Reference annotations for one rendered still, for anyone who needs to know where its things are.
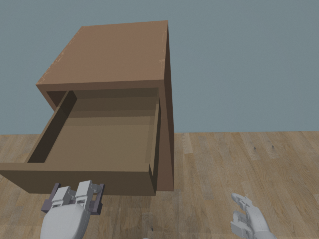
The robot left hand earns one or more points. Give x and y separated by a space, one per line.
69 221

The cabinet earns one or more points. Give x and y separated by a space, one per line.
119 56

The drawer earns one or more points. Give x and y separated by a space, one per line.
109 136

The robot right hand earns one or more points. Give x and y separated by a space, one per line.
245 225

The handle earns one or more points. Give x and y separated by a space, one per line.
94 206

